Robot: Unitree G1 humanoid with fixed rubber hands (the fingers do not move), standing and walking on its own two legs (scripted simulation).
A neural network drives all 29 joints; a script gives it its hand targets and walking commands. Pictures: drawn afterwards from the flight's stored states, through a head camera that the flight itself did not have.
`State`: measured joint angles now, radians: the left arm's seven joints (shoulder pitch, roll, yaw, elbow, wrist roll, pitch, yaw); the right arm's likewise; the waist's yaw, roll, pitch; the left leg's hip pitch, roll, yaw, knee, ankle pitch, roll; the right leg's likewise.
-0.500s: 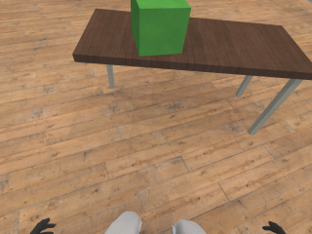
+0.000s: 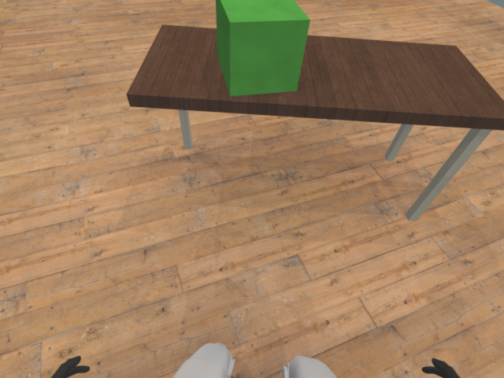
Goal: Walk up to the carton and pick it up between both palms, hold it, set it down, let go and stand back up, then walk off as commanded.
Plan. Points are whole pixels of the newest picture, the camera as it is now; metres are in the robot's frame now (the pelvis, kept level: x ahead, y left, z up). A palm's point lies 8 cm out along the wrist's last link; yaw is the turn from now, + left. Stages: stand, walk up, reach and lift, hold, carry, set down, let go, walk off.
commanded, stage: stand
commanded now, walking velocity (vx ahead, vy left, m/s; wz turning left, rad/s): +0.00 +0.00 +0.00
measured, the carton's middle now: (257, 41) +1.05 +0.10 +0.03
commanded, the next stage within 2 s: none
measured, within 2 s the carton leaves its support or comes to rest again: neither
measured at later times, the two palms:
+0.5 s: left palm out of the picture +0.07 +0.31 -0.10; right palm out of the picture +0.13 -0.32 -0.08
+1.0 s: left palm out of the picture +0.07 +0.31 -0.10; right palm out of the picture +0.13 -0.32 -0.08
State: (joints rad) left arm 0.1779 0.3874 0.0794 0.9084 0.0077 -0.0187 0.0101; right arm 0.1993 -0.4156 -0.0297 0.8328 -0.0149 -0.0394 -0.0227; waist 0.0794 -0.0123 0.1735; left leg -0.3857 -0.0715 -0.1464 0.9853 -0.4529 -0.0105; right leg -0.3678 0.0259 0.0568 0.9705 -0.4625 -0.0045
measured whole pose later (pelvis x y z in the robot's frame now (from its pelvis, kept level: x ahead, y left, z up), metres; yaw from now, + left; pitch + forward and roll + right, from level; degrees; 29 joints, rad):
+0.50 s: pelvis +0.01 -0.01 +0.00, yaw +0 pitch -7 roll +0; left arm 0.18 0.39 0.08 0.91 0.01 -0.02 0.01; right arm 0.20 -0.42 -0.03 0.83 0.00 -0.03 -0.02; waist 0.08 -0.01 0.17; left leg -0.39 -0.07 -0.15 0.96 -0.45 -0.01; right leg -0.37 0.02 0.06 0.96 -0.46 0.00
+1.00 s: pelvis +0.01 -0.01 +0.01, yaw +0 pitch -7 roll +0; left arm 0.18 0.39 0.08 0.91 0.01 -0.02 0.01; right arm 0.20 -0.42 -0.03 0.83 0.00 -0.03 -0.02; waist 0.08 0.00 0.15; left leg -0.39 -0.07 -0.15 0.95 -0.45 -0.01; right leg -0.38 0.02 0.06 0.95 -0.46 0.00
